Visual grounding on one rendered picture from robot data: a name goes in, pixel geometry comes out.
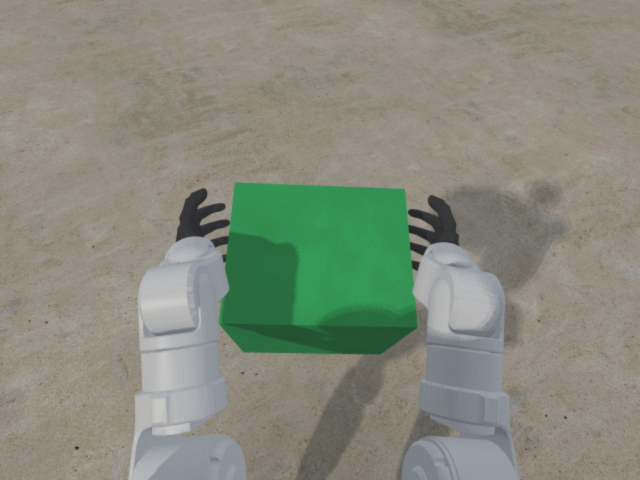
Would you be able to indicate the carton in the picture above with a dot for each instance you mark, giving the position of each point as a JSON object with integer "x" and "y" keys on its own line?
{"x": 318, "y": 269}

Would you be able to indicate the robot left hand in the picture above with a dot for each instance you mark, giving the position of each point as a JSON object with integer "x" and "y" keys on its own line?
{"x": 191, "y": 217}

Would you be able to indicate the robot left upper arm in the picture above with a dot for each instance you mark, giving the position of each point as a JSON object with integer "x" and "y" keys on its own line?
{"x": 207, "y": 457}

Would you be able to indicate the robot right hand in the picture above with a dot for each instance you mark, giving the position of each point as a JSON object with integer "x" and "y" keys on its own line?
{"x": 444, "y": 226}

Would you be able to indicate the robot left forearm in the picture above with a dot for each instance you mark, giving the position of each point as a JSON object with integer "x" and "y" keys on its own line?
{"x": 178, "y": 326}

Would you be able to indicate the robot right upper arm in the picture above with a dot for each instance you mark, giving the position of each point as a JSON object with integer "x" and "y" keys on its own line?
{"x": 449, "y": 458}

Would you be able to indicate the robot right forearm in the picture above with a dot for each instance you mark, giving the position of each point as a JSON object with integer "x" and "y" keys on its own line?
{"x": 462, "y": 388}

